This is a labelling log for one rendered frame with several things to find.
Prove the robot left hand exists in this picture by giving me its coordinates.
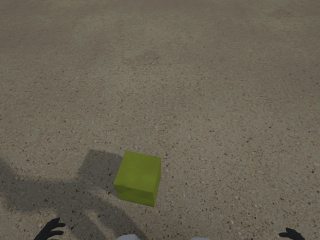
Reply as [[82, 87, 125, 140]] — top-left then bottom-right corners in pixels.
[[34, 217, 66, 240]]

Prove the carton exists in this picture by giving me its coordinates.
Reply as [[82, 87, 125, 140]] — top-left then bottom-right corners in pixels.
[[113, 151, 162, 207]]

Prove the robot right hand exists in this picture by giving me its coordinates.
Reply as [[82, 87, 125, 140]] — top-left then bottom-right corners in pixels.
[[279, 227, 305, 240]]

